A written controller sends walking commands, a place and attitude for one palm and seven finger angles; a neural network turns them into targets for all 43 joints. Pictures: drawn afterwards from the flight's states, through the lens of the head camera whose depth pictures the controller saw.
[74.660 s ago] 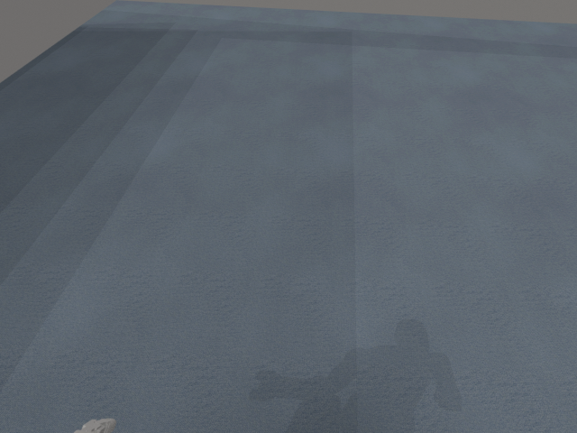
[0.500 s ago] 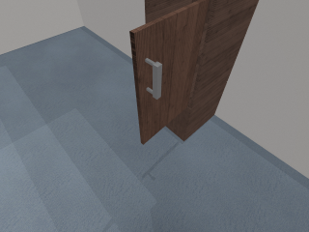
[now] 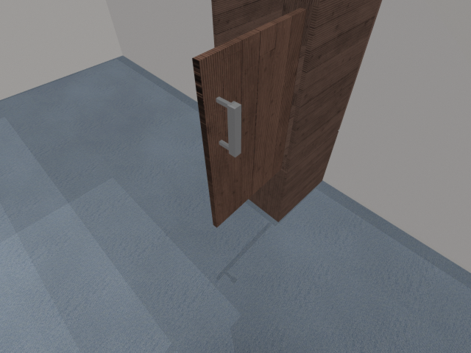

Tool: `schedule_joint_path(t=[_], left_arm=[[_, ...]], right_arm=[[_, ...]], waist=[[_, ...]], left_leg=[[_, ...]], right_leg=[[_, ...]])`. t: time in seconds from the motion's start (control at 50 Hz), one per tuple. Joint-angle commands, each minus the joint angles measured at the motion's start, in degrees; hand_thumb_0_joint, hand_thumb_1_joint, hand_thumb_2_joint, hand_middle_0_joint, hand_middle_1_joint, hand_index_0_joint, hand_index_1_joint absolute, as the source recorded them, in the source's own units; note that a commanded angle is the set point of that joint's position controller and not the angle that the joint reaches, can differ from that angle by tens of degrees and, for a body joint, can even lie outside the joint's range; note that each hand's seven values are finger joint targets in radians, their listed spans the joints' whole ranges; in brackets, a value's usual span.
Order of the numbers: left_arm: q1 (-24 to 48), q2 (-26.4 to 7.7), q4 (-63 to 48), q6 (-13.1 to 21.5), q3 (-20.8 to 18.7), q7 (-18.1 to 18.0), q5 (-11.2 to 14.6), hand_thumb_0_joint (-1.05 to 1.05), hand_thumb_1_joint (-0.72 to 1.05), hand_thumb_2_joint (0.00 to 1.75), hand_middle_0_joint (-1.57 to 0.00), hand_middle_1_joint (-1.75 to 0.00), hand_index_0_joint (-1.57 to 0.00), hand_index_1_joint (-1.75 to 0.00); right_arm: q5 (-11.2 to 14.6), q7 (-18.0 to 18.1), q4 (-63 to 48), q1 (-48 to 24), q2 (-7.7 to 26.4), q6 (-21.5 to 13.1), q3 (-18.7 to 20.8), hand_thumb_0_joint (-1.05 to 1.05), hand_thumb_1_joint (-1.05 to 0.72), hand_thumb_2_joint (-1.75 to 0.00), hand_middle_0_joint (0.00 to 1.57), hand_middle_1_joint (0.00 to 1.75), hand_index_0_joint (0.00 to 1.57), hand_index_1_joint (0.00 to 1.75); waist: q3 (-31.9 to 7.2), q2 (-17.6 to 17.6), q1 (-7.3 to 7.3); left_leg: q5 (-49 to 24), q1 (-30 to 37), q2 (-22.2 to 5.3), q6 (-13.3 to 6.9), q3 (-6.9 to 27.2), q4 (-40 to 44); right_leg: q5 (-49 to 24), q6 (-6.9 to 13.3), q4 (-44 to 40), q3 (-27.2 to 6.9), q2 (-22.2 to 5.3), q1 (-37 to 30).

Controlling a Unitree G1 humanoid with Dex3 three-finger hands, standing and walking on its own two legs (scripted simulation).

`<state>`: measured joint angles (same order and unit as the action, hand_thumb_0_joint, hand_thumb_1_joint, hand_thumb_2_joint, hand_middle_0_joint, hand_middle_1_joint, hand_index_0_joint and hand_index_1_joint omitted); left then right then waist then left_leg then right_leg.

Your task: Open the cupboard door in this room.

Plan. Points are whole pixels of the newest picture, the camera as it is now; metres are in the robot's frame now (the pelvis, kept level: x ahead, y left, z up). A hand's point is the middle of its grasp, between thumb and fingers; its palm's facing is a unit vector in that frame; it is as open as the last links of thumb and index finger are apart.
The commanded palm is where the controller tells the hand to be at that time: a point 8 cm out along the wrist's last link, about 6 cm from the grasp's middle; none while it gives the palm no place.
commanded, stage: let the arm hang, fingers relaxed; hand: left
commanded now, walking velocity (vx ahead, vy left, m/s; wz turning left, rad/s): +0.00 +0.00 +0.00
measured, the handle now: (228, 127) +0.59 +0.05 +0.05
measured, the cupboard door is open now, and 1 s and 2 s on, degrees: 93 93 93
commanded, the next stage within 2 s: look to check the result in 0.10 s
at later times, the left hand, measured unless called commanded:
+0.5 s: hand out of the picture +0.04 +0.20 -0.17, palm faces +0.02 -0.97 -0.26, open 7.3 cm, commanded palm none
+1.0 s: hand out of the picture +0.10 +0.23 -0.15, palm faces -0.01 -0.95 -0.32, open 7.3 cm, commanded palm none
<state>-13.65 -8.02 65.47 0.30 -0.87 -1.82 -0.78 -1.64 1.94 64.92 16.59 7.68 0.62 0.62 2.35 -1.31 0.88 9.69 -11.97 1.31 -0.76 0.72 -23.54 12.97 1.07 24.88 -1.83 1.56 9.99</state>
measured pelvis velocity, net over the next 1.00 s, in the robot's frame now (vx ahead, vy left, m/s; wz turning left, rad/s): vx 0.03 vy -0.01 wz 0.00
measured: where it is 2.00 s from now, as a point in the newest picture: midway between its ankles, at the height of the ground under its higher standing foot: outside the picture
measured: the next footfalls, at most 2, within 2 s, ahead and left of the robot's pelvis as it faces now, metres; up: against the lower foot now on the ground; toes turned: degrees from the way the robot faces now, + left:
none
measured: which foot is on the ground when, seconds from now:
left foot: down 0.00-1.00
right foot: down 0.00-1.00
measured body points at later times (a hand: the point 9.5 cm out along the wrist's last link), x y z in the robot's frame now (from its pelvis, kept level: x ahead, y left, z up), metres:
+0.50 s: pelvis +0.01 +0.00 +0.00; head +0.03 -0.01 +0.45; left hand +0.04 +0.25 -0.15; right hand +0.04 -0.25 -0.16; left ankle +0.03 +0.11 -0.74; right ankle +0.01 -0.11 -0.74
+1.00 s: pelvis +0.03 -0.01 +0.01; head +0.05 -0.01 +0.46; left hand +0.10 +0.28 -0.13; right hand +0.10 -0.29 -0.14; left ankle +0.03 +0.11 -0.74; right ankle +0.01 -0.11 -0.74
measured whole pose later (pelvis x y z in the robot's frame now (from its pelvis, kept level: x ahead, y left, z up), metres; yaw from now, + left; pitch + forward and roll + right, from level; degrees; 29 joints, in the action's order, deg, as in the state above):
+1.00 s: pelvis +0.03 -0.01 +0.01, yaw +0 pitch -1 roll +0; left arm -6.1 -16.4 65.0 1.5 -1.0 -0.7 -0.7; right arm -1.3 1.1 64.6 6.3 17.3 0.0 0.7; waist 3.7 -1.0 0.4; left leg 9.5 -7.5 1.0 -0.3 1.1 -18.2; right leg 12.3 1.5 18.7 -1.7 1.8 5.1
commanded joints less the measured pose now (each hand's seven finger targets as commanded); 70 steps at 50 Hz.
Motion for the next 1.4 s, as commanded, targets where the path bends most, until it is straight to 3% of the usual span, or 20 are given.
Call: schedule_joint_path(t=[0.0, 0.18, 0.28, 0.34, 0.42, 0.6, 0.72, 0.9, 1.38], left_arm=[[-3.19, -7.22, -1.74, 0.47, -1.28, -0.32, 0.27, 0.00, 0.90, 0.90, -0.20, -0.30, -0.20, -0.30], [-1.56, -9.28, -1.96, 0.88, -1.47, -0.13, 0.25, 0.00, 0.90, 0.90, -0.20, -0.30, -0.20, -0.30], [-0.31, -10.66, -1.85, 1.01, -1.63, -0.01, 0.29, 0.00, 0.90, 0.90, -0.20, -0.30, -0.20, -0.30], [0.65, -11.62, -1.77, 1.04, -1.69, 0.07, 0.21, 0.00, 0.90, 0.90, -0.20, -0.30, -0.20, -0.30], [1.46, -13.19, -1.99, 1.34, -1.84, 0.16, 0.27, 0.00, 0.90, 0.90, -0.20, -0.30, -0.20, -0.30], [5.00, -15.95, -2.53, 1.46, -1.97, 0.43, 0.32, 0.00, 0.90, 0.90, -0.20, -0.30, -0.20, -0.30], [6.43, -17.66, -3.00, 1.72, -2.04, 0.50, 0.30, 0.00, 0.90, 0.90, -0.20, -0.30, -0.20, -0.30], [7.80, -19.05, -3.30, 1.89, -2.04, 0.48, 0.43, 0.00, 0.90, 0.90, -0.20, -0.30, -0.20, -0.30], [7.07, -19.19, -3.14, 1.91, -1.77, 0.39, 0.54, 0.00, 0.90, 0.90, -0.20, -0.30, -0.20, -0.30]], right_arm=[[0.28, 0.16, -1.36, 2.71, 6.18, -0.65, 0.89, 0.00, -0.90, -0.90, 0.20, 0.30, 0.20, 0.30], [0.42, 0.08, -1.89, 0.56, 8.57, -0.84, 1.24, 0.00, -0.90, -0.90, 0.20, 0.30, 0.20, 0.30], [0.47, 0.09, -1.91, -1.41, 10.27, -1.05, 1.34, 0.00, -0.90, -0.90, 0.20, 0.30, 0.20, 0.30], [0.51, 0.03, -2.15, -2.59, 11.21, -1.04, 1.47, 0.00, -0.90, -0.90, 0.20, 0.30, 0.20, 0.30], [0.58, -0.05, -2.37, -4.18, 12.99, -1.17, 1.62, 0.00, -0.90, -0.90, 0.20, 0.30, 0.20, 0.30], [0.47, -0.34, -2.40, -7.46, 15.84, -1.32, 1.59, 0.00, -0.90, -0.90, 0.20, 0.30, 0.20, 0.30], [0.58, -0.48, -2.80, -9.26, 17.69, -1.38, 1.65, 0.00, -0.90, -0.90, 0.20, 0.30, 0.20, 0.30], [0.58, -0.48, -2.82, -10.70, 18.96, -1.62, 1.60, 0.00, -0.90, -0.90, 0.20, 0.30, 0.20, 0.30], [0.75, -0.26, -2.55, -10.29, 19.14, -1.59, 1.48, 0.00, -0.90, -0.90, 0.20, 0.30, 0.20, 0.30]], waist=[[2.82, 0.24, -0.34], [1.35, 1.75, -0.15], [0.55, 0.28, -0.24], [1.55, 1.02, -0.18], [-0.57, 1.38, -0.41], [-1.18, 0.54, -0.32], [-2.05, 1.77, -0.45], [-3.69, 1.73, -0.45], [-3.85, 1.09, -0.32]], left_leg=[[3.01, -0.61, -5.83, -1.25, 5.48, 5.49], [0.26, 1.21, -5.85, -1.23, 5.27, 4.80], [-1.69, 2.33, -6.36, -1.24, 5.61, 5.16], [-1.25, 2.24, -6.44, -1.26, 5.77, 5.60], [-3.62, 3.80, -6.38, -1.25, 5.58, 5.06], [-4.85, 4.62, -6.83, -0.87, 5.91, 6.31], [-6.56, 5.77, -6.97, -0.84, 5.79, 6.37], [-10.89, 7.46, -7.35, -0.66, 5.49, 6.53], [-12.09, 9.00, -7.64, -0.40, 4.78, 6.62]], right_leg=[[1.74, 2.08, -6.38, -4.47, -5.61, 3.71], [0.48, 2.10, -7.17, -4.59, -6.14, 2.78], [-1.83, 2.12, -6.91, -4.43, -6.21, 1.76], [-1.25, 2.15, -7.50, -4.49, -6.33, 1.97], [-3.21, 2.15, -7.91, -4.74, -6.65, 0.63], [-5.00, 2.02, -8.49, -4.80, -6.99, -0.89], [-7.36, 1.91, -8.95, -4.98, -7.20, -1.70], [-13.44, 1.79, -8.71, -4.80, -7.73, -3.96], [-15.51, 1.74, -9.42, -4.90, -7.72, -4.99]])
